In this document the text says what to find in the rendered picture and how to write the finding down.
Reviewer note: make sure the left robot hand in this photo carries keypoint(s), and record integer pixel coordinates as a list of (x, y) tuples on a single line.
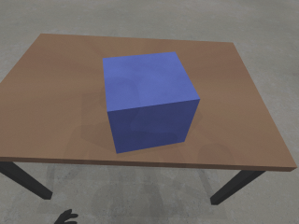
[(65, 216)]

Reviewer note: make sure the table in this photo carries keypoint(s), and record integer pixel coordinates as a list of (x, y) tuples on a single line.
[(53, 109)]

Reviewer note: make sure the carton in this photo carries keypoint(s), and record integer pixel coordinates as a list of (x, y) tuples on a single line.
[(150, 100)]

